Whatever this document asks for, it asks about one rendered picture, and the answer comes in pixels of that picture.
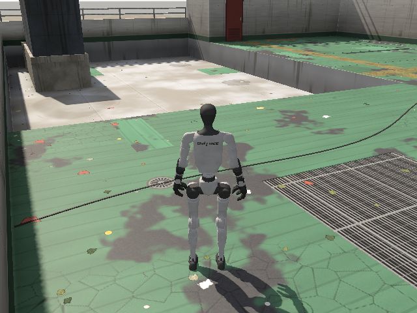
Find robot left shin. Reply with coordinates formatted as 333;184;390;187
188;218;197;261

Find right robot hand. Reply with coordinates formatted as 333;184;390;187
232;185;247;201

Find robot right forearm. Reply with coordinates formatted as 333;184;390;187
233;159;246;186

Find left robot upper arm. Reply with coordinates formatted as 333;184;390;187
178;132;195;168

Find robot left forearm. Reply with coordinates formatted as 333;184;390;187
174;158;185;184

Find right robot upper arm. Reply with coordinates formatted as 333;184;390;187
222;132;239;168

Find robot right shin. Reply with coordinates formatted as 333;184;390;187
217;218;227;261

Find robot shin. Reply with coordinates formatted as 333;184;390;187
188;218;197;261
217;218;227;261

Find left robot hand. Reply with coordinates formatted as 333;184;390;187
173;182;187;197

